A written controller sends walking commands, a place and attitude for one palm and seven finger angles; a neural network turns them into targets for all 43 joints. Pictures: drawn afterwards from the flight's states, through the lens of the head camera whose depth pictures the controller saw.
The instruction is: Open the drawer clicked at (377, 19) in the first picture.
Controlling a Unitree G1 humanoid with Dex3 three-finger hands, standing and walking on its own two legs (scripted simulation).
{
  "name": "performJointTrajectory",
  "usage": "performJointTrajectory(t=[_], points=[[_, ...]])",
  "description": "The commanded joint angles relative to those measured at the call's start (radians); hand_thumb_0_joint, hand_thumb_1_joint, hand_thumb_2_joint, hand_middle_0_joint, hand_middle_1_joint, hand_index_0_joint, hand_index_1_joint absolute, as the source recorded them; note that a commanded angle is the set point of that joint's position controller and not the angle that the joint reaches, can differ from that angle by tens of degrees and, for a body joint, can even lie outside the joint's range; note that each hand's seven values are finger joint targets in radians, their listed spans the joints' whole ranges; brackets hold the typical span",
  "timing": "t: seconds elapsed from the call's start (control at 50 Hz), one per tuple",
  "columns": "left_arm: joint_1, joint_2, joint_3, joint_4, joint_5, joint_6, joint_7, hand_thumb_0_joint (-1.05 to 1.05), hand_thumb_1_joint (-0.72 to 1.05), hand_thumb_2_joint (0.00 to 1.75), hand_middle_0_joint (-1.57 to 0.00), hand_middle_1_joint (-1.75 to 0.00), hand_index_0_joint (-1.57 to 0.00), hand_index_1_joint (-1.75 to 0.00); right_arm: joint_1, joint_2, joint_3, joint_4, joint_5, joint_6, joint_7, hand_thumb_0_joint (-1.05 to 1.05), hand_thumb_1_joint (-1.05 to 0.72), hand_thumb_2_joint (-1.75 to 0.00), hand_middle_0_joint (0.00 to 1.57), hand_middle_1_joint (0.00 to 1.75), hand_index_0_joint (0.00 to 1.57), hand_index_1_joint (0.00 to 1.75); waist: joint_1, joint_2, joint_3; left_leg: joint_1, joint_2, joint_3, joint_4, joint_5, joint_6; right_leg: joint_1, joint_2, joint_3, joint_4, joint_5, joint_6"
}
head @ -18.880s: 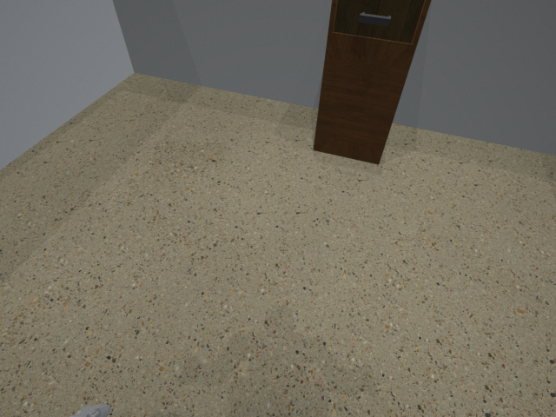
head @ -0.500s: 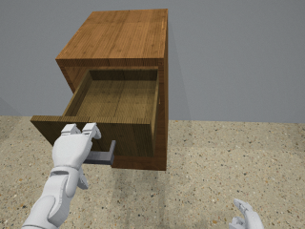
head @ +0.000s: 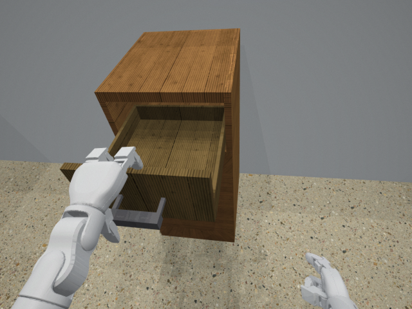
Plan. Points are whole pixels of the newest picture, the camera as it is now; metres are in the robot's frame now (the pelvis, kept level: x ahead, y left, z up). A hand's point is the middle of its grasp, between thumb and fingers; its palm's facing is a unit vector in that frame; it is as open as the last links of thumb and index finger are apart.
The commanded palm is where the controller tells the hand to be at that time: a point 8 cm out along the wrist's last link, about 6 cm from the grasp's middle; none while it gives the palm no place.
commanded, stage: lift the hand off the handle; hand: left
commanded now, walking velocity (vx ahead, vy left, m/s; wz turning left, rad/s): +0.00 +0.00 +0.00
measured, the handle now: (137, 209) +0.32 +0.22 -0.01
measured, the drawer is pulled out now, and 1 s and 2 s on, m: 0.26 0.26 0.26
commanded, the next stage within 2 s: draw the hand back to the body in 0.36 s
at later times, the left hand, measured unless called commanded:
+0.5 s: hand (102, 183) +0.28 +0.23 +0.13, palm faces +0.06 -0.08 -0.99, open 13.8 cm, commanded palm +0.25 +0.23 +0.19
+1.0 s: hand (82, 203) +0.24 +0.25 +0.13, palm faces +0.06 -0.08 -0.99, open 13.8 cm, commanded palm +0.20 +0.26 +0.19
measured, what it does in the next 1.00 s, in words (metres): stands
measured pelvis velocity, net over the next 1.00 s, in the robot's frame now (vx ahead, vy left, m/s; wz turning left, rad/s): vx -0.01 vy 0.01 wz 0.01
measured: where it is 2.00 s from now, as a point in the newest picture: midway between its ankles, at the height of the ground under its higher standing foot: outside the picture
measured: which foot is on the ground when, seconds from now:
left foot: down 0.00-1.00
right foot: down 0.00-1.00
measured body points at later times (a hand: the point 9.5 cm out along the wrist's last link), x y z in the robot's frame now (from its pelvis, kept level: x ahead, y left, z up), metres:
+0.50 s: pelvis -0.01 +0.01 +0.00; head -0.01 -0.04 +0.45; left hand +0.28 +0.24 +0.19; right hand +0.21 -0.21 -0.10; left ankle -0.01 +0.13 -0.74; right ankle -0.01 -0.11 -0.74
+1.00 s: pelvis -0.01 +0.01 +0.00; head +0.00 -0.03 +0.45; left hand +0.23 +0.26 +0.18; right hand +0.22 -0.19 -0.09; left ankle -0.01 +0.13 -0.74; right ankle -0.01 -0.11 -0.74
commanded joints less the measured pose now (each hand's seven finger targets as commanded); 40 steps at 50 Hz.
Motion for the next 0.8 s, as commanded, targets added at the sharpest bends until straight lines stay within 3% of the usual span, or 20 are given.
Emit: performJointTrajectory(t=[0.0, 0.02, 0.08, 0.12, 0.14, 0.2, 0.22, 0.24, 0.32, 0.4, 0.42, 0.44, 0.5, 0.52, 0.54, 0.6, 0.62, 0.7, 0.72, 0.78], points=[[-0.236, 0.214, 0.163, -0.241, -0.019, 0.007, 0.010, 0.00, -0.50, 0.30, -0.30, -1.20, -0.30, -1.20, -0.166, -0.093, -0.024, -0.172, 0.010, -0.042, 0.001, 0.00, -0.90, -0.90, 0.20, 0.30, 0.20, 0.30, 0.002, -0.072, -0.191, 0.058, -0.055, 0.022, -0.050, 0.301, 0.036, 0.135, 0.044, 0.012, -0.074, 0.300, -0.013], [-0.262, 0.185, 0.126, -0.237, -0.016, 0.007, 0.001, 0.00, -0.50, 0.30, -0.30, -1.20, -0.30, -1.20, -0.164, -0.087, -0.017, -0.172, 0.007, -0.047, 0.004, 0.00, -0.90, -0.90, 0.20, 0.30, 0.20, 0.30, -0.003, -0.083, -0.195, 0.055, -0.058, 0.023, -0.053, 0.294, 0.040, 0.129, 0.038, 0.008, -0.073, 0.292, -0.010], [-0.293, 0.232, 0.162, -0.229, -0.024, 0.010, -0.017, 0.00, -0.50, 0.30, -0.30, -1.20, -0.30, -1.20, -0.162, -0.097, -0.021, -0.168, 0.011, -0.041, -0.002, 0.00, -0.90, -0.90, 0.20, 0.30, 0.20, 0.30, -0.005, -0.080, -0.181, 0.058, -0.056, 0.022, -0.068, 0.277, 0.039, 0.130, 0.042, 0.008, -0.089, 0.272, -0.008], [-0.334, 0.223, 0.147, -0.234, -0.031, 0.008, -0.030, 0.00, -0.50, 0.30, -0.30, -1.20, -0.30, -1.20, -0.166, -0.091, -0.012, -0.174, 0.011, -0.052, 0.000, 0.00, -0.90, -0.90, 0.20, 0.30, 0.20, 0.30, -0.004, -0.073, -0.192, 0.066, -0.059, 0.018, -0.068, 0.274, 0.041, 0.133, 0.038, 0.008, -0.091, 0.254, -0.009], [-0.343, 0.267, 0.187, -0.219, -0.039, 0.005, -0.031, 0.00, -0.50, 0.30, -0.30, -1.20, -0.30, -1.20, -0.156, -0.099, -0.021, -0.159, 0.013, -0.046, -0.003, 0.00, -0.90, -0.90, 0.20, 0.30, 0.20, 0.30, -0.010, -0.078, -0.187, 0.068, -0.056, 0.015, -0.076, 0.272, 0.039, 0.139, 0.044, 0.010, -0.099, 0.255, -0.010], [-0.359, 0.294, 0.215, -0.238, -0.053, 0.002, -0.048, 0.00, -0.50, 0.30, -0.30, -1.20, -0.30, -1.20, -0.172, -0.103, -0.017, -0.172, 0.018, -0.052, -0.002, 0.00, -0.90, -0.90, 0.20, 0.30, 0.20, 0.30, -0.001, -0.063, -0.205, 0.075, -0.057, 0.015, -0.074, 0.278, 0.036, 0.155, 0.044, 0.016, -0.102, 0.258, -0.009], [-0.372, 0.243, 0.165, -0.239, -0.058, -0.002, -0.059, 0.00, -0.50, 0.30, -0.30, -1.20, -0.30, -1.20, -0.168, -0.092, -0.011, -0.177, 0.014, -0.060, 0.003, 0.00, -0.90, -0.90, 0.20, 0.30, 0.20, 0.30, -0.001, -0.077, -0.206, 0.073, -0.061, 0.016, -0.077, 0.281, 0.040, 0.154, 0.036, 0.007, -0.099, 0.259, -0.006], [-0.368, 0.291, 0.210, -0.230, -0.067, -0.004, -0.060, 0.00, -0.50, 0.30, -0.30, -1.20, -0.30, -1.20, -0.159, -0.103, -0.021, -0.164, 0.016, -0.055, 0.002, 0.00, -0.90, -0.90, 0.20, 0.30, 0.20, 0.30, -0.007, -0.067, -0.189, 0.075, -0.056, 0.016, -0.082, 0.281, 0.038, 0.153, 0.042, 0.011, -0.108, 0.265, -0.007], [-0.315, 0.232, 0.167, -0.195, -0.075, 0.013, -0.092, 0.00, -0.50, 0.30, -0.30, -1.20, -0.30, -1.20, -0.159, -0.105, -0.011, -0.180, 0.020, -0.053, 0.016, 0.00, -0.90, -0.90, 0.20, 0.30, 0.20, 0.30, 0.001, -0.088, -0.176, 0.052, -0.055, 0.020, -0.085, 0.279, 0.036, 0.155, 0.038, 0.004, -0.102, 0.258, -0.008], [-0.336, 0.289, 0.216, -0.193, -0.070, 0.010, -0.098, 0.00, -0.50, 0.30, -0.30, -1.20, -0.30, -1.20, -0.165, -0.119, -0.015, -0.188, 0.025, -0.044, 0.011, 0.00, -0.90, -0.90, 0.20, 0.30, 0.20, 0.30, -0.004, -0.095, -0.157, 0.036, -0.051, 0.022, -0.089, 0.232, 0.035, 0.140, 0.043, 0.012, -0.114, 0.208, -0.006], [-0.384, 0.230, 0.149, -0.216, -0.060, -0.004, -0.099, 0.00, -0.50, 0.30, -0.30, -1.20, -0.30, -1.20, -0.160, -0.107, -0.009, -0.193, 0.020, -0.053, 0.013, 0.00, -0.90, -0.90, 0.20, 0.30, 0.20, 0.30, -0.009, -0.083, -0.184, 0.048, -0.058, 0.017, -0.087, 0.242, 0.039, 0.135, 0.039, 0.006, -0.107, 0.204, -0.008], [-0.378, 0.247, 0.169, -0.213, -0.065, -0.012, -0.091, 0.00, -0.50, 0.30, -0.30, -1.20, -0.30, -1.20, -0.148, -0.109, -0.021, -0.182, 0.021, -0.050, 0.009, 0.00, -0.90, -0.90, 0.20, 0.30, 0.20, 0.30, -0.017, -0.078, -0.178, 0.062, -0.054, 0.015, -0.092, 0.237, 0.038, 0.125, 0.047, 0.004, -0.116, 0.197, -0.009], [-0.354, 0.322, 0.250, -0.270, -0.066, -0.039, -0.066, 0.00, -0.50, 0.30, -0.30, -1.20, -0.30, -1.20, -0.148, -0.114, -0.022, -0.190, 0.014, -0.063, 0.007, 0.00, -0.90, -0.90, 0.20, 0.30, 0.20, 0.30, 0.008, -0.040, -0.221, 0.073, -0.057, 0.007, -0.085, 0.257, 0.035, 0.156, 0.046, 0.011, -0.108, 0.211, -0.015], [-0.326, 0.281, 0.220, -0.256, -0.055, -0.042, -0.062, 0.00, -0.50, 0.30, -0.30, -1.20, -0.30, -1.20, -0.146, -0.099, -0.015, -0.193, 0.011, -0.069, 0.012, 0.00, -0.90, -0.90, 0.20, 0.30, 0.20, 0.30, 0.016, -0.050, -0.228, 0.065, -0.061, 0.011, -0.080, 0.275, 0.038, 0.159, 0.042, 0.005, -0.098, 0.222, -0.015], [-0.299, 0.279, 0.229, -0.243, -0.065, -0.041, -0.054, 0.00, -0.50, 0.30, -0.30, -1.20, -0.30, -1.20, -0.139, -0.103, -0.023, -0.178, 0.014, -0.062, 0.012, 0.00, -0.90, -0.90, 0.20, 0.30, 0.20, 0.30, 0.005, -0.059, -0.191, 0.063, -0.056, 0.011, -0.087, 0.273, 0.036, 0.143, 0.048, 0.001, -0.108, 0.225, -0.014], [-0.275, 0.302, 0.262, -0.301, -0.074, -0.034, -0.036, 0.00, -0.50, 0.30, -0.30, -1.20, -0.30, -1.20, -0.157, -0.109, -0.023, -0.190, 0.018, -0.064, 0.022, 0.00, -0.90, -0.90, 0.20, 0.30, 0.20, 0.30, 0.018, -0.019, -0.200, 0.062, -0.053, 0.010, -0.087, 0.281, 0.028, 0.158, 0.048, 0.005, -0.103, 0.229, -0.018], [-0.262, 0.261, 0.224, -0.287, -0.060, -0.026, -0.035, 0.00, -0.50, 0.30, -0.30, -1.20, -0.30, -1.20, -0.154, -0.100, -0.015, -0.191, 0.014, -0.066, 0.026, 0.00, -0.90, -0.90, 0.20, 0.30, 0.20, 0.30, 0.017, -0.039, -0.202, 0.055, -0.056, 0.012, -0.087, 0.283, 0.031, 0.150, 0.046, -0.002, -0.097, 0.219, -0.017], [-0.216, 0.298, 0.257, -0.296, -0.071, 0.003, -0.040, 0.00, -0.50, 0.30, -0.30, -1.20, -0.30, -1.20, -0.168, -0.114, -0.020, -0.188, 0.023, -0.056, 0.023, 0.00, -0.90, -0.90, 0.20, 0.30, 0.20, 0.30, 0.009, -0.046, -0.167, 0.054, -0.047, 0.014, -0.095, 0.254, 0.029, 0.142, 0.051, 0.002, -0.110, 0.199, -0.016], [-0.223, 0.246, 0.199, -0.296, -0.057, 0.007, -0.048, 0.00, -0.50, 0.30, -0.30, -1.20, -0.30, -1.20, -0.168, -0.102, -0.010, -0.196, 0.018, -0.059, 0.025, 0.00, -0.90, -0.90, 0.20, 0.30, 0.20, 0.30, 0.009, -0.062, -0.174, 0.054, -0.053, 0.014, -0.093, 0.257, 0.034, 0.138, 0.047, -0.004, -0.105, 0.192, -0.014], [-0.194, 0.279, 0.226, -0.313, -0.066, 0.006, -0.061, 0.00, -0.50, 0.30, -0.30, -1.20, -0.30, -1.20, -0.164, -0.110, -0.017, -0.193, 0.016, -0.053, 0.015, 0.00, -0.90, -0.90, 0.20, 0.30, 0.20, 0.30, 0.004, -0.064, -0.166, 0.067, -0.053, 0.015, -0.096, 0.252, 0.038, 0.139, 0.049, -0.003, -0.114, 0.203, -0.010]])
